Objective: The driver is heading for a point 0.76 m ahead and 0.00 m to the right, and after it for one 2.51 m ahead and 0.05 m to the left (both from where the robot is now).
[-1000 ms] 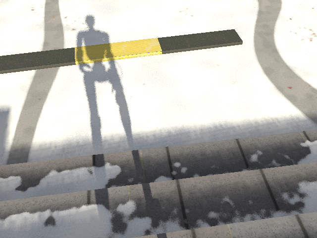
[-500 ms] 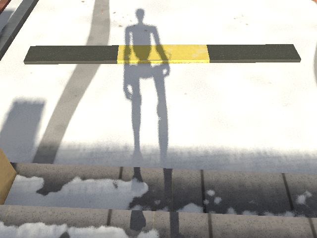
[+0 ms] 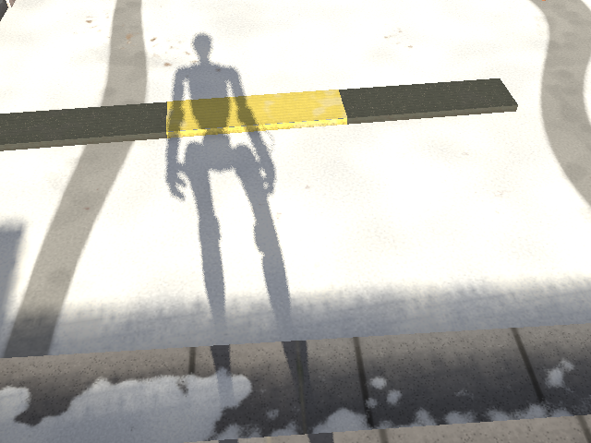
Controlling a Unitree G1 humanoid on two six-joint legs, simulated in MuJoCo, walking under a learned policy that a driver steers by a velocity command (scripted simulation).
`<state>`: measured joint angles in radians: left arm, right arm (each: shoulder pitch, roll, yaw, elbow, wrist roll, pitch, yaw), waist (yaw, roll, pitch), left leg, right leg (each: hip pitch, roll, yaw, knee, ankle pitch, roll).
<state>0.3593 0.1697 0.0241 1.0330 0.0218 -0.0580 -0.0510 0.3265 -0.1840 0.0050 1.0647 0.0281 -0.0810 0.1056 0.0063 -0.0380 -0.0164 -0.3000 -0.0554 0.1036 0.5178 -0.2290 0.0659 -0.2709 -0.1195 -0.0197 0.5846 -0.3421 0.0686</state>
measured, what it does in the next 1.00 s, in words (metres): walks ahead: right foot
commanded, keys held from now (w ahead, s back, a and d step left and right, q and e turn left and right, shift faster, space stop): no key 0.36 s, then w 0.40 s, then no key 0.24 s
